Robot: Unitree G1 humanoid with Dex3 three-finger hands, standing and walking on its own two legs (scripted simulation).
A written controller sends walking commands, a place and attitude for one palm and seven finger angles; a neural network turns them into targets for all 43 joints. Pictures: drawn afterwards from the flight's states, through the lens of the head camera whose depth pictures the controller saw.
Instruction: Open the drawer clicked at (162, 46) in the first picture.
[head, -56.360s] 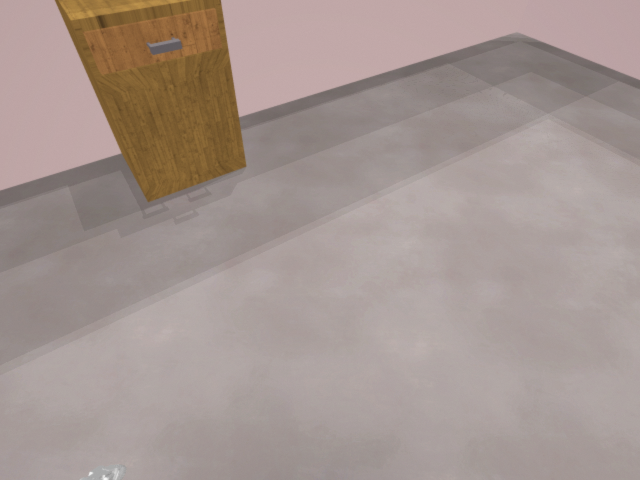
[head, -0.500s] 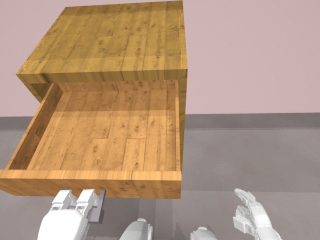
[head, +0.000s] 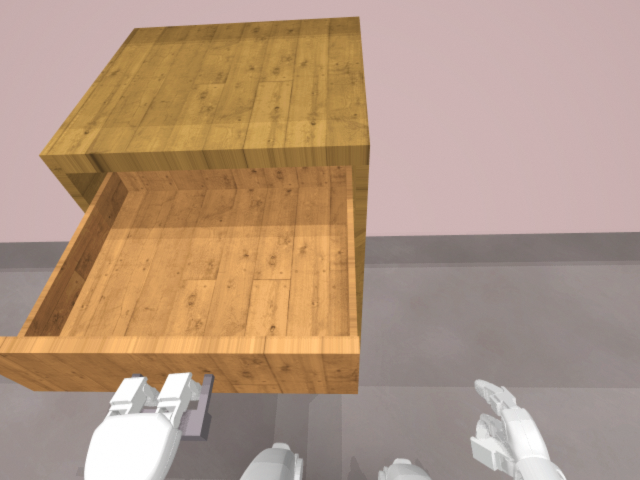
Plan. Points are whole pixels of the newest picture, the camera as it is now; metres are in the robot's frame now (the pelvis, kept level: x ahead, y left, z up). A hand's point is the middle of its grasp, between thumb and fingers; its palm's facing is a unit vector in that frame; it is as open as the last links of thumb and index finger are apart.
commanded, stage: lift the hand off the handle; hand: left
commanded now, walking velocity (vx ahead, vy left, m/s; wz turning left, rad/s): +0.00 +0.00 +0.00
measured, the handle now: (166, 403) +0.21 +0.21 +0.00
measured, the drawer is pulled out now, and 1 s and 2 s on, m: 0.30 0.30 0.30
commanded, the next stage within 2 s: none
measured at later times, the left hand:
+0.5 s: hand (161, 441) +0.17 +0.21 -0.01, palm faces -0.06 -0.13 -0.99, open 13.6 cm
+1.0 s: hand (140, 429) +0.17 +0.21 +0.04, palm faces +0.00 -0.16 -0.99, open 13.5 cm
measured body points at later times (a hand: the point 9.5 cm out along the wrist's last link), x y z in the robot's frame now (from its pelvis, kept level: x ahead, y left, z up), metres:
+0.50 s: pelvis +0.00 +0.00 +0.02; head +0.04 -0.02 +0.47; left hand +0.17 +0.21 +0.05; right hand +0.20 -0.23 -0.08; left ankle +0.03 +0.14 -0.64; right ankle +0.01 -0.10 -0.64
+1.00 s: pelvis +0.02 +0.01 +0.03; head +0.04 -0.02 +0.48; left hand +0.17 +0.22 +0.09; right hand +0.23 -0.20 -0.05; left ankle +0.03 +0.14 -0.64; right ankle +0.01 -0.10 -0.64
